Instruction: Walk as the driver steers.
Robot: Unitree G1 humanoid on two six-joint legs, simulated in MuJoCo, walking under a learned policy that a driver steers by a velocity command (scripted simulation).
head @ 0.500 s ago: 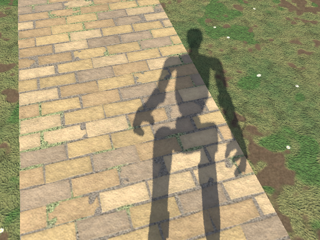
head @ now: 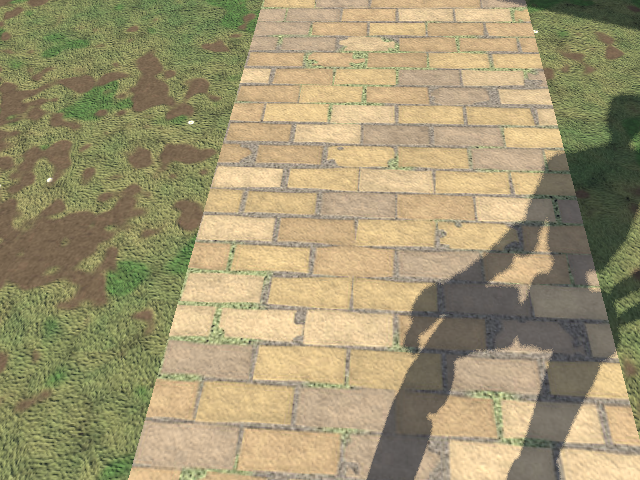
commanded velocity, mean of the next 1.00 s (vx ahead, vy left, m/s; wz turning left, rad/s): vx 0.50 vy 0.00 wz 0.05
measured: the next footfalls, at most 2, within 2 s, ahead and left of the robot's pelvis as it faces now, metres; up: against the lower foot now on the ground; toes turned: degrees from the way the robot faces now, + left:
left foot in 0.26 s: +0.28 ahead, +0.13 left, +0.00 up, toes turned +13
right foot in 0.84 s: +0.61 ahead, +0.02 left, +0.00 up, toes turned +1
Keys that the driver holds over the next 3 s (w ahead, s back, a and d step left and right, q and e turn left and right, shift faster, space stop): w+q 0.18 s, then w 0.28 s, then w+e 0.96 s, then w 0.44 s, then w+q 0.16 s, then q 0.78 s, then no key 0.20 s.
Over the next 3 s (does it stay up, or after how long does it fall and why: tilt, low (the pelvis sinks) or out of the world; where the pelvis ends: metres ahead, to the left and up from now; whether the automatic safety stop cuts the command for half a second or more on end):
stays up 1.23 -0.12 0.00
